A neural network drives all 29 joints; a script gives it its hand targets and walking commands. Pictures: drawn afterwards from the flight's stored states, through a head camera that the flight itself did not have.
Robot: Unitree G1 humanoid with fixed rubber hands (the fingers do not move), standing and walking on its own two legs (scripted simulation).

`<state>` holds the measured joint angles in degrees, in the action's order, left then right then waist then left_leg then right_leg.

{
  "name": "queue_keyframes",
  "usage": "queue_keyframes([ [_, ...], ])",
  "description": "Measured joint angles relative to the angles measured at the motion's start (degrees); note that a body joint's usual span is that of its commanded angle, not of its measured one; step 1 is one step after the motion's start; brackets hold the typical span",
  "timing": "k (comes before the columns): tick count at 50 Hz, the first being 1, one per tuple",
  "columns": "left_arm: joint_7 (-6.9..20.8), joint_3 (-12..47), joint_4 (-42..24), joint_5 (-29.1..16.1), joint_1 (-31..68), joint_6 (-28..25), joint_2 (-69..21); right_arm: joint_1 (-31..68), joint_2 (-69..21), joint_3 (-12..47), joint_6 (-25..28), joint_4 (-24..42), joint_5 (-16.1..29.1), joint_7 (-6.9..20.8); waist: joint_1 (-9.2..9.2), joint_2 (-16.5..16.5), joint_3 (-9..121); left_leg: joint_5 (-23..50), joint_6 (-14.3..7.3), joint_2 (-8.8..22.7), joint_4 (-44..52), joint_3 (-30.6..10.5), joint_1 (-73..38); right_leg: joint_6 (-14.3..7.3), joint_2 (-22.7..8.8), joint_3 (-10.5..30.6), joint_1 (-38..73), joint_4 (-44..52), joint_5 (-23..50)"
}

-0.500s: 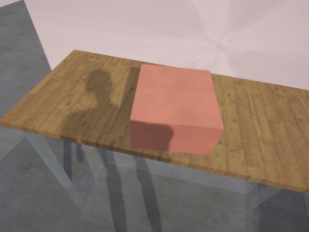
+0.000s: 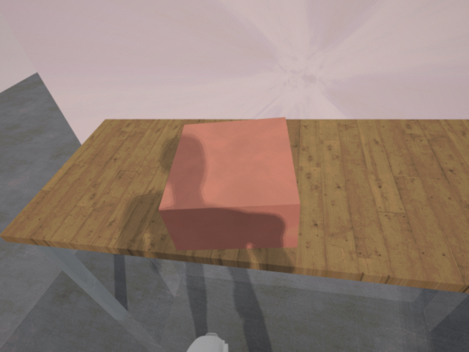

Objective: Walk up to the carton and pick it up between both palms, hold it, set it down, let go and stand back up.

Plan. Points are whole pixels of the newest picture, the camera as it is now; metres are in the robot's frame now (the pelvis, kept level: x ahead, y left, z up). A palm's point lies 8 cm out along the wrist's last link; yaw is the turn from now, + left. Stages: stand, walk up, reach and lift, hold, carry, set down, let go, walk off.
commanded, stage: walk up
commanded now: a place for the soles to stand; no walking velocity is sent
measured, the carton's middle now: (234, 179) +0.53 +0.04 -0.01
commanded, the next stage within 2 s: none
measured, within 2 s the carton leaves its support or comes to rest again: neither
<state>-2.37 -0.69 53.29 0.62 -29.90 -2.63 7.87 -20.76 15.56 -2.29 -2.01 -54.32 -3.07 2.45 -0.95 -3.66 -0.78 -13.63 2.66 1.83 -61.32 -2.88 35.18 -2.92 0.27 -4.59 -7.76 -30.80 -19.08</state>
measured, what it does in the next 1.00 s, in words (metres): steps on the spot: left foot, then right foot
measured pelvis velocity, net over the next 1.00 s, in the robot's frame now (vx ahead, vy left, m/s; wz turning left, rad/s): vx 0.08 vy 0.04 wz -0.02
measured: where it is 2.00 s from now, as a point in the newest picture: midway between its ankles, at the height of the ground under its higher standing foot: outside the picture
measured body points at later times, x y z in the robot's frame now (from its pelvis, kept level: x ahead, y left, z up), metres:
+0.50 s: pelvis +0.10 +0.04 -0.02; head +0.13 +0.03 +0.43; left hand +0.13 +0.27 -0.16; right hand +0.21 -0.18 -0.16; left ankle +0.13 +0.15 -0.74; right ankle +0.09 -0.08 -0.74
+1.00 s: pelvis +0.08 +0.04 -0.01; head +0.11 +0.04 +0.44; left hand +0.19 +0.29 -0.14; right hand +0.18 -0.21 -0.15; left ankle +0.13 +0.15 -0.74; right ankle +0.09 -0.08 -0.74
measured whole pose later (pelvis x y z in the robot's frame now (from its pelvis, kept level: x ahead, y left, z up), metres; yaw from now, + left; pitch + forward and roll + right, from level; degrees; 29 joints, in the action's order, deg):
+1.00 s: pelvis +0.08 +0.04 -0.01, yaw -1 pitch -3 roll +1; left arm -1.6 0.0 47.4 0.5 -10.2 0.5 12.4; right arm -6.3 13.7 -0.6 -3.9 -52.4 0.0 0.4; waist 0.3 0.5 -7.1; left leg -14.2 -2.2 1.3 -35.2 6.8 18.3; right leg 0.6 -1.6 0.5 -16.3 -37.7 -18.7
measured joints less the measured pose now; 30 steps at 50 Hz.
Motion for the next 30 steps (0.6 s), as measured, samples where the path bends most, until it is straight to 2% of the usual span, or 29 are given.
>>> queue_keyframes([
  [4, 0.2, 0.5, 0.6, 0.1, -0.3, -0.4, -0.8, 1.9, -0.1, -0.1, 0.0, -1.2, 0.3, -0.9, 0.01, -0.7, -1.2, 6.8, -0.9, 0.8, 5.1, -1.5, -0.2, 0.0, 0.3, -1.0, 2.0, 2.1, -0.4],
  [7, 0.2, 0.9, 0.3, 0.5, 0.6, -0.3, -1.2, 3.4, -1.0, 0.4, 0.2, -1.9, 0.5, -1.8, 0.17, -0.9, -2.1, 8.8, -1.9, 1.1, 11.3, -0.5, -3.0, 0.3, 0.6, -2.1, 2.2, 1.4, -2.2],
  [10, 0.4, 1.2, -0.6, 1.4, 1.8, 0.0, -0.9, 5.1, -2.5, 1.3, 0.4, -2.2, 0.6, -2.8, -0.25, -0.6, -3.0, 6.7, -2.9, 0.9, 18.7, 2.2, -7.8, 0.7, 0.8, -3.2, 1.7, -1.2, -5.1],
  [11, 0.5, 1.3, -1.0, 1.7, 2.3, 0.2, -0.6, 5.8, -3.2, 1.6, 0.6, -2.3, 0.6, -3.1, -0.42, -0.1, -3.3, 3.9, -3.4, 0.7, 21.3, 3.1, -9.8, 0.9, 0.7, -3.7, 1.4, -2.5, -6.3],
  [12, 0.6, 1.4, -1.2, 1.9, 3.0, 0.4, -0.1, 6.7, -4.1, 1.9, 0.8, -2.3, 0.7, -3.4, -0.50, 1.0, -3.7, -0.1, -3.1, 0.2, 23.8, 3.5, -11.6, 1.1, 0.1, -3.9, 1.1, -3.9, -7.7],
  [14, 0.8, 1.5, -1.4, 2.2, 5.1, 0.9, 1.3, 9.3, -6.4, 2.5, 1.7, -2.1, 0.7, -3.7, -1.17, 5.2, -5.7, 0.2, -3.1, -2.2, 25.4, 5.1, -13.0, 1.6, -3.0, -3.0, 0.0, -7.7, -8.3],
  [15, 0.8, 1.6, -1.9, 2.0, 5.6, 1.0, 1.6, 10.5, -6.9, 2.7, 2.3, -1.3, 0.8, -3.7, -1.49, 6.3, -6.5, 1.0, -3.5, -2.5, 25.3, 6.0, -13.3, 1.8, -3.6, -1.9, -1.4, -10.9, -6.6],
  [16, 0.7, 1.8, -2.2, 1.7, 5.8, 1.1, 1.6, 11.6, -7.1, 2.7, 2.6, -0.6, 1.3, -3.8, -1.36, 6.4, -7.0, 0.5, -3.9, -2.2, 24.5, 6.4, -13.4, 2.2, -3.4, -0.7, -3.1, -14.9, -6.6],
  [18, 0.3, 2.1, -2.3, 1.1, 6.5, 2.1, 1.4, 12.8, -7.4, 2.3, 2.7, 0.3, 2.2, -4.2, -0.17, 5.7, -6.9, -1.3, -4.6, -1.5, 23.3, 6.3, -14.0, 2.6, -2.2, 1.3, -5.4, -20.4, -12.2],
  [20, 0.2, 1.8, -2.5, 0.9, 7.8, 3.1, 1.6, 12.9, -7.6, 2.3, 2.1, 0.9, 2.6, -4.7, 0.59, 5.2, -5.9, -1.9, -4.7, -1.3, 23.9, 6.4, -15.0, 2.5, -1.8, 2.7, -7.0, -21.3, -18.4],
  [21, 0.2, 1.5, -2.7, 0.8, 8.5, 3.2, 1.8, 12.8, -7.7, 2.4, 1.8, 1.1, 2.5, -4.8, 0.68, 5.0, -5.5, -2.0, -4.7, -1.3, 24.4, 6.7, -15.5, 2.4, -2.0, 3.1, -7.8, -20.5, -19.2],
  [23, 0.2, 1.1, -3.5, 0.6, 10.2, 3.0, 1.9, 13.1, -7.4, 2.5, 1.3, 1.1, 2.3, -4.8, 0.79, 4.5, -5.3, -2.2, -4.6, -1.4, 24.6, 7.3, -16.3, 2.3, -2.4, 3.3, -8.2, -15.9, -14.8],
  [25, 0.0, 0.7, -4.5, 0.6, 11.7, 2.0, 2.1, 13.5, -6.9, 2.5, 0.7, 0.7, 2.2, -4.5, 0.85, 4.1, -5.5, -3.2, -4.3, -1.6, 23.2, 7.8, -16.4, 2.2, -3.0, 3.1, -7.2, -8.5, -2.4],
  [26, -0.1, 0.6, -4.4, 0.7, 12.7, 1.7, 1.8, 13.7, -6.2, 2.4, 0.4, 0.3, 2.3, -4.2, 1.02, 2.9, -5.9, -4.0, -4.2, -1.2, 21.9, 7.3, -16.4, 2.5, -2.6, 2.5, -6.6, -8.4, -0.2],
  [28, -0.1, 0.7, -4.7, 0.6, 13.8, 1.5, 1.1, 13.7, -4.9, 2.2, -0.4, -0.2, 2.7, -3.8, 1.18, 0.5, -5.4, -4.9, -3.9, -0.3, 20.8, 6.4, -16.4, 3.0, -1.8, 1.7, -5.8, -8.5, -2.0],
  [30, 0.0, 0.7, -5.1, 0.2, 14.4, 1.7, 1.3, 13.6, -4.2, 1.9, -1.2, -0.1, 2.6, -3.8, 1.19, 0.1, -4.5, -5.1, -3.8, -0.7, 21.6, 6.7, -17.0, 3.1, -2.1, 2.1, -5.9, -8.7, -3.5],
])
